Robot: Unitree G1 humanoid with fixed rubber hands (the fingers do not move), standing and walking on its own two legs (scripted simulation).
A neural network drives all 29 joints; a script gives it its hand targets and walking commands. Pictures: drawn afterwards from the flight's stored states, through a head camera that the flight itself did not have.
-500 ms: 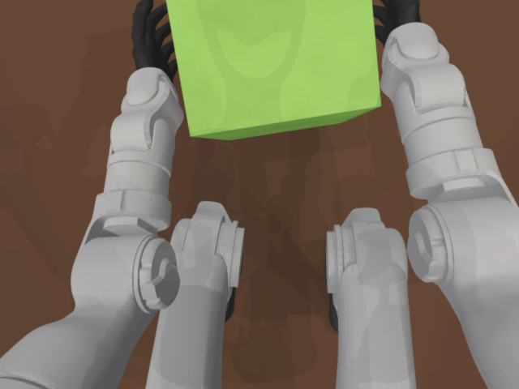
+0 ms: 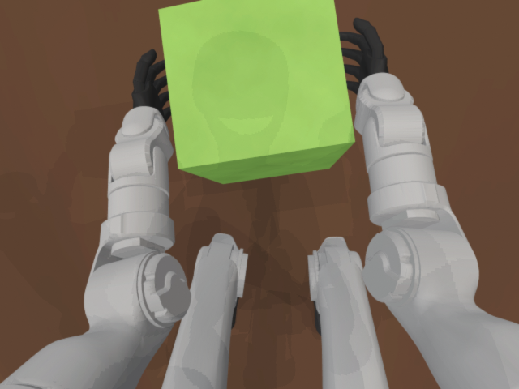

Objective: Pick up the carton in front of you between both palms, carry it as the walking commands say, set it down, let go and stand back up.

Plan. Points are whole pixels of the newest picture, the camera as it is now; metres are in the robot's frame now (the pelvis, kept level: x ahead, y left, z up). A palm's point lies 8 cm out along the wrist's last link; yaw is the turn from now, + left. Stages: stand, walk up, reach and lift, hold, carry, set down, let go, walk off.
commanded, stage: reach and lift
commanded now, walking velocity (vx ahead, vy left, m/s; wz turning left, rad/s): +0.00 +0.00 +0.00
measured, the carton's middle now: (262, 106) +0.52 +0.02 -0.12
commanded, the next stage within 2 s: none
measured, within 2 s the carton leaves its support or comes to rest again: neither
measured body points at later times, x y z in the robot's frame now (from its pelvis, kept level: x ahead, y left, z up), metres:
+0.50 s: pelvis +0.07 +0.02 +0.14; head +0.19 +0.02 +0.58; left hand +0.46 +0.17 +0.11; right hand +0.48 -0.13 +0.12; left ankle +0.12 +0.14 -0.47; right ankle +0.12 -0.12 -0.47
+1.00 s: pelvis +0.10 +0.00 +0.25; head +0.09 -0.02 +0.70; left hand +0.42 +0.17 +0.27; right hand +0.44 -0.13 +0.26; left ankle +0.12 +0.14 -0.47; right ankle +0.12 -0.12 -0.47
